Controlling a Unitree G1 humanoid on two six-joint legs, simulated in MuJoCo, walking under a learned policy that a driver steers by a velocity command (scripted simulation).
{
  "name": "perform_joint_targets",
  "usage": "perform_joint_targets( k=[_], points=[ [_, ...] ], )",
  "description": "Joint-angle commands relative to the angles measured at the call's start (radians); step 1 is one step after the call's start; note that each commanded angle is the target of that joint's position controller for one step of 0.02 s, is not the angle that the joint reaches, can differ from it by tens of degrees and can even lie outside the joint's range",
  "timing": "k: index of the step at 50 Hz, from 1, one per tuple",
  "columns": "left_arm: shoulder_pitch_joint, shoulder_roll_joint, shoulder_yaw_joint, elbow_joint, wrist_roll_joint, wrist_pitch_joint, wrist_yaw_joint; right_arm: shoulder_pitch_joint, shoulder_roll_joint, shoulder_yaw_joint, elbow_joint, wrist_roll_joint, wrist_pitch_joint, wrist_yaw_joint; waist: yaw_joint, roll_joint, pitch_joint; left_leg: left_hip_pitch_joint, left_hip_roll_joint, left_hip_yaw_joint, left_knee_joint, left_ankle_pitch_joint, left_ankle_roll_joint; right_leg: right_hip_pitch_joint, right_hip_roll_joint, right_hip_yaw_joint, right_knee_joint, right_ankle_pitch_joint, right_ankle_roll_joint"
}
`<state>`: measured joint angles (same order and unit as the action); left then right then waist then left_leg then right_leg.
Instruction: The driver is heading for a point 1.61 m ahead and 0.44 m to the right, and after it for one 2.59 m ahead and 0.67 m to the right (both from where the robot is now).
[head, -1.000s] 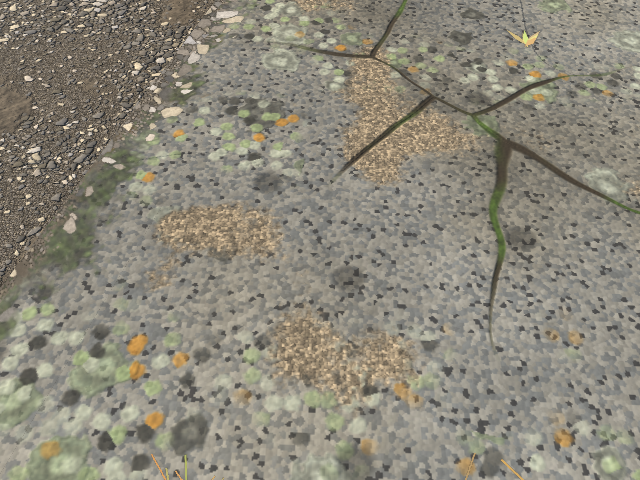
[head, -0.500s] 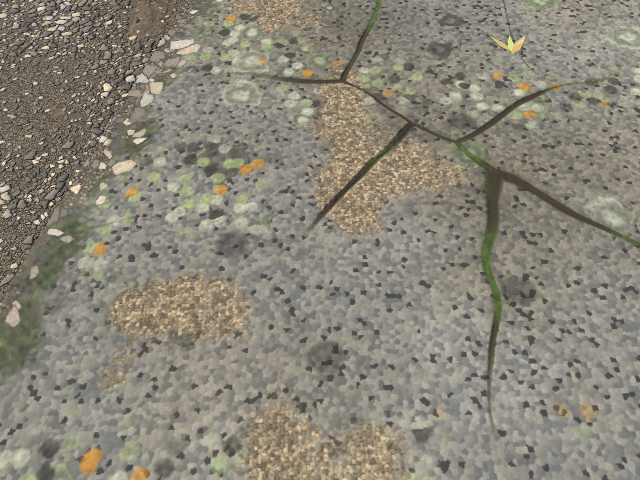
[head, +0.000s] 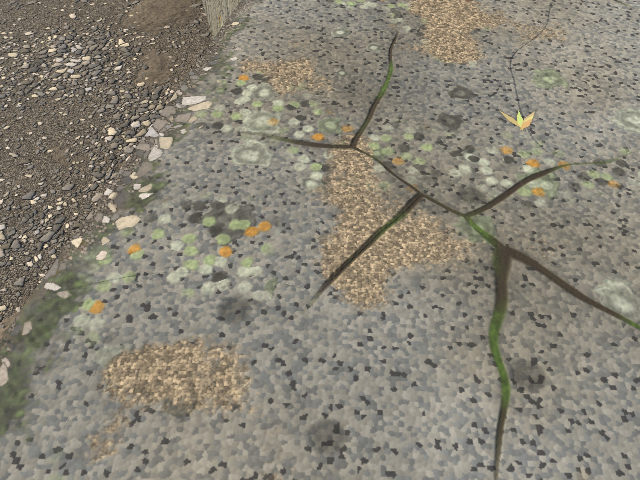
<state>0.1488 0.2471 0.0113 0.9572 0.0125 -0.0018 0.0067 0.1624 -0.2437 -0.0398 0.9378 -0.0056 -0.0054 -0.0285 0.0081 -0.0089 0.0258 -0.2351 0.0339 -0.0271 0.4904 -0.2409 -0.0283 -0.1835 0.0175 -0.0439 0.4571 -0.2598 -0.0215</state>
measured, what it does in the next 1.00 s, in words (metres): stands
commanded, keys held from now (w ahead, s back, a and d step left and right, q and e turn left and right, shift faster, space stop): no key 1.00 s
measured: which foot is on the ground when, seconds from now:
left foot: down 0.00-1.00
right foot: down 0.00-1.00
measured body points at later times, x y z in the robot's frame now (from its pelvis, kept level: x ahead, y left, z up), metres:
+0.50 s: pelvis +0.01 +0.01 +0.00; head +0.02 +0.01 +0.45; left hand +0.06 +0.27 -0.15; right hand +0.08 -0.26 -0.14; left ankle +0.01 +0.14 -0.74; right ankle -0.01 -0.11 -0.74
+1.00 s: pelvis +0.00 +0.00 +0.00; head +0.01 +0.00 +0.45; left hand +0.02 +0.25 -0.15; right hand +0.03 -0.25 -0.15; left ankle +0.01 +0.14 -0.74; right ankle -0.01 -0.11 -0.74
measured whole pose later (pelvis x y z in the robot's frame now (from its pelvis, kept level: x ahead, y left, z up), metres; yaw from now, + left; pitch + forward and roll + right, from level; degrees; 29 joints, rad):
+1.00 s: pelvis +0.00 +0.00 +0.00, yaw +0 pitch -1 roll +0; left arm 0.25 0.20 0.01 1.11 0.00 0.00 0.03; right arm 0.20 -0.21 -0.02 1.15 0.00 0.01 -0.05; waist 0.00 0.00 0.03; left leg -0.21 0.02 -0.02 0.45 -0.23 -0.02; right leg -0.17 0.00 -0.04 0.45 -0.26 -0.02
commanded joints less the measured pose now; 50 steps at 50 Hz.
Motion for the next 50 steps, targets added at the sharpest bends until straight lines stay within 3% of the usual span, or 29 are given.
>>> perform_joint_targets(
  k=[1,9,24,50],
  points=[
    [0.003,0.112,0.025,-0.022,-0.006,-0.002,0.007,-0.003,-0.129,-0.024,-0.014,0.003,-0.011,-0.005,0.0,0.044,-0.072,0.081,0.039,-0.037,-0.045,0.333,0.043,0.011,-0.054,0.045,-0.049,0.234,-0.013],
    [0.008,0.115,0.028,0.028,-0.008,0.009,0.015,-0.023,-0.123,-0.021,0.046,0.004,-0.001,-0.008,0.0,0.01,-0.057,0.088,0.024,-0.022,-0.054,0.316,0.047,0.028,-0.058,0.043,-0.051,0.248,-0.004],
    [0.038,0.106,0.021,0.091,-0.006,0.004,0.025,-0.028,-0.107,-0.015,0.128,0.002,0.012,-0.014,-0.004,0.015,-0.012,0.071,0.004,-0.004,-0.087,0.19,0.037,-0.002,-0.059,0.044,-0.081,0.14,0.001],
    [0.148,0.055,0.009,0.133,-0.009,-0.005,0.03,0.065,-0.065,0.002,0.189,0.005,0.01,-0.022,-0.006,0.008,0.019,0.034,-0.003,0.004,-0.1,0.121,0.031,-0.031,-0.054,0.046,-0.104,0.078,-0.006]
  ],
)
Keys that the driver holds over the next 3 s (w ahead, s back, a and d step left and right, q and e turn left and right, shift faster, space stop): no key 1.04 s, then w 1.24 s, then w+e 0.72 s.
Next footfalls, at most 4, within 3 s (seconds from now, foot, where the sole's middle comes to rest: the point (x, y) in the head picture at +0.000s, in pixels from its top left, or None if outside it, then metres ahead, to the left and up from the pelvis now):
1.80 right None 0.47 -0.07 -0.78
2.34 left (255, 363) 0.78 0.17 -0.78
2.90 right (368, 276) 1.05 -0.10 -0.78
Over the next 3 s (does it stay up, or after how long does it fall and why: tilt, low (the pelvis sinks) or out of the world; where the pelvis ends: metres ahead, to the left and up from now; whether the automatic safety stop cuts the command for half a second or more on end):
stays up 0.97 -0.01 -0.01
